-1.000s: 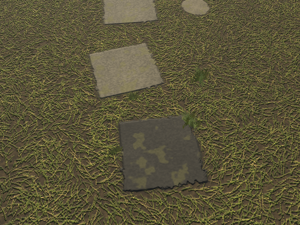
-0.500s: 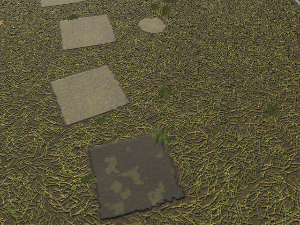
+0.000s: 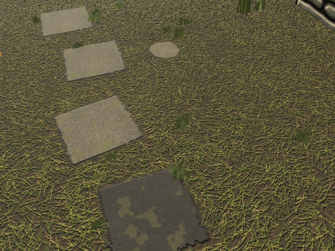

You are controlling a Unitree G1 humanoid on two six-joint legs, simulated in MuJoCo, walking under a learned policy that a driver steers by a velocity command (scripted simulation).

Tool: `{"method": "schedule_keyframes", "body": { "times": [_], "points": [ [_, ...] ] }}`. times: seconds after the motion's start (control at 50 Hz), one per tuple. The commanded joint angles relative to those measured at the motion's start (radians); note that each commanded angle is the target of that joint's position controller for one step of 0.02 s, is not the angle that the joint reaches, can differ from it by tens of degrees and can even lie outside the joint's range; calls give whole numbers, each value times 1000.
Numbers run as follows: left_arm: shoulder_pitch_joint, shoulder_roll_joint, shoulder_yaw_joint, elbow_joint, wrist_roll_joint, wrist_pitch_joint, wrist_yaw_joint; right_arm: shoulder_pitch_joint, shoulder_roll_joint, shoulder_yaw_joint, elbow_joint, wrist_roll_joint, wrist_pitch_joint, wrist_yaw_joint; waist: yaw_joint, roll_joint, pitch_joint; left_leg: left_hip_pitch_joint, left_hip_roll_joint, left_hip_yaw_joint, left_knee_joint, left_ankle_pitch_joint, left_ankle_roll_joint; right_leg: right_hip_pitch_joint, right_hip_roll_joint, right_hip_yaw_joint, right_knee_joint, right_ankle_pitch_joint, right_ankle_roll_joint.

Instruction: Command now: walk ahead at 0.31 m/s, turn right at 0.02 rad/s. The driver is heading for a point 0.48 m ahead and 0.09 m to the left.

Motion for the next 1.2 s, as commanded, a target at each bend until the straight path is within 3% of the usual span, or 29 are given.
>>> {"method": "schedule_keyframes", "body": {
  "times": [0.02, 0.04, 0.06, 0.1, 0.18, 0.3, 0.34, 0.38, 0.4, 0.42, 0.44, 0.46, 0.48, 0.52, 0.58, 0.66, 0.72, 0.8, 0.84, 0.86, 0.88, 0.9, 0.92, 0.96, 1.0, 1.04, 1.1, 1.16, 1.2],
  "points": [
    [145, 137, 31, -1, -5, -45, 4, -204, -85, -21, -121, 7, -32, 11, 109, -95, 145, -355, 55, -99, -10, -246, 60, 151, -124, 261, -261, -251, -104],
    [248, 218, 56, 32, -11, -51, 7, -245, -57, -16, -149, -2, -47, 14, 137, -240, 163, -533, -37, 52, 229, -135, 22, 279, -292, 547, -399, -331, -172],
    [267, 218, 58, 42, -1, -50, 8, -263, -109, -28, -159, -16, -55, 11, 139, -199, 196, -651, -17, 10, 355, -211, 29, 316, -368, 627, -401, -158, -211],
    [196, 167, 47, 26, 5, -58, 11, -198, -97, -28, -130, -12, -63, 19, 70, -90, 128, -640, 42, -32, 457, -117, 33, 343, -329, 485, -360, 63, -191],
    [168, 114, 28, 40, -10, -69, 14, -228, -75, -19, -138, -20, -50, 45, 46, -119, 87, -562, 61, 25, 418, 26, -11, 281, -234, 264, -398, 289, -142],
    [187, 153, 32, 79, -14, -75, 10, -332, -66, -2, -192, -8, -40, 44, 48, -141, 115, -326, 40, 74, 150, 171, -3, 135, -231, 144, -398, 470, -100],
    [172, 167, 33, 86, -16, -73, 11, -266, -88, -13, -175, -8, -41, 30, 9, -129, 99, -200, 11, 88, 101, 167, 26, 129, -246, 122, -321, 654, -78],
    [167, 175, 33, 94, -17, -68, 11, -43, -123, -37, -93, -16, -51, 8, -90, -61, -17, 80, -37, 107, 14, 159, 62, 99, -185, 47, -14, 859, -42],
    [160, 149, 24, 76, -16, -69, 10, 120, -182, -55, -58, -34, -63, -6, -155, 7, -112, 297, 115, -64, -28, 22, 103, -67, -132, 9, 257, 643, -22],
    [234, 25, 0, 45, -28, -67, 8, 199, -285, -72, -45, -47, -68, -6, -116, 245, -219, 457, 404, -550, -177, -222, 184, -327, 26, -54, 611, -42, 17],
    [219, 122, 26, 53, -6, -66, 5, 150, -249, -66, -37, -8, -58, 5, -91, 175, -180, 351, 420, -766, -307, -299, 218, -409, 25, 52, 723, -119, -8],
    [152, 135, 33, 36, -1, -64, -1, 27, -187, -51, -55, 2, -58, 9, -35, 99, -28, 220, 396, -609, -304, -327, 206, -451, -47, 42, 739, -29, -22],
    [94, 117, 27, 26, 0, -68, -11, -35, -126, -36, -63, 3, -66, 15, -25, 35, 39, 105, 342, -477, -324, -194, 195, -432, -84, 28, 691, 43, -23],
    [97, 83, 21, 33, 6, -54, -20, -54, -88, -22, -44, -2, -84, 13, 21, 54, 53, 1, 259, -306, -352, 26, 158, -346, -127, 14, 602, 84, -8],
    [68, 59, 18, 31, 9, -34, -29, 11, -80, -18, 0, 4, -108, 12, 34, 38, 59, -10, 240, -196, -369, 305, 173, -350, -131, -21, 547, 120, 16],
    [-57, 26, 4, -7, 9, -27, -26, 72, -65, -5, 48, 6, -109, 9, 29, 33, 72, 17, 197, -31, -309, 793, 160, -376, -116, -77, 356, 219, 55],
    [-141, 5, -11, -23, -3, -29, -23, 98, -65, 3, 73, 9, -101, 2, -1, 65, 46, 18, 164, 27, -263, 884, 123, -276, -71, -119, 179, 338, 53],
    [-154, 32, -10, -15, -2, -35, -3, 119, -68, 7, 107, 4, -86, -10, -11, 78, 35, 99, 198, -9, -180, 883, 114, -208, -40, -104, 69, 317, 25],
    [-70, 49, -1, 21, 2, -47, 9, 104, -67, 8, 117, 5, -80, -18, 26, 64, 23, 134, 196, -29, -70, 877, 95, -114, -21, -95, -50, 313, -1],
    [2, 64, 5, 46, 10, -63, 15, 110, -69, 8, 125, 9, -79, -19, 58, 19, -6, 118, 163, -15, 41, 795, 66, -1, -45, -70, -159, 476, -13],
    [97, 132, 18, 64, 22, -77, 23, 137, -53, 14, 105, 16, -83, -24, 66, -60, -113, 16, 121, 13, 198, 517, 34, 201, -209, 66, -90, 920, -42],
    [127, 151, 24, 79, 8, -64, 26, 310, 53, 38, 138, 57, -67, -24, 14, -237, -276, -125, -4, 43, 438, -157, 7, 393, -440, 294, -46, 1241, -238],
    [102, 99, 11, 68, -30, -53, 18, 256, -22, 19, 161, 37, -40, -34, 38, -142, -276, -158, -25, -26, 519, -345, 2, 315, -439, 338, -95, 1113, -278],
    [-32, 52, -7, 49, -25, -40, 25, 124, -19, 11, 143, -6, -23, -28, 3, -79, -85, -197, 10, -58, 522, -277, -10, 108, -355, 245, -211, 759, -221],
    [-92, 30, -17, 53, -19, -33, 41, 113, 13, 17, 155, -12, -4, -23, -44, -106, -18, -112, 41, -52, 402, -183, -33, -45, -275, 139, -279, 611, -151],
    [-86, 36, -17, 65, -8, -33, 40, 139, 32, 23, 187, -7, 12, -30, -50, -106, -39, -53, 24, -18, 301, -165, -46, -61, -239, 98, -283, 541, -126],
    [-74, 60, -10, 83, -11, -26, 35, 106, 31, 25, 202, 1, 29, -42, -36, -111, -47, -18, 26, 0, 172, -95, -46, -81, -232, 111, -312, 280, -111],
    [-97, 70, -2, 91, -24, -2, 34, 105, 35, 30, 223, -7, 28, -41, -50, -103, 4, 73, 25, 23, -2, 63, -24, -195, -200, 113, -346, -90, -51],
    [-66, 56, 1, 104, -27, 10, 32, 93, 6, 33, 214, -22, 13, -41, -31, -56, 69, 58, 104, -73, -134, 46, -1, -239, -170, 111, -339, -165, 17]
  ]
}}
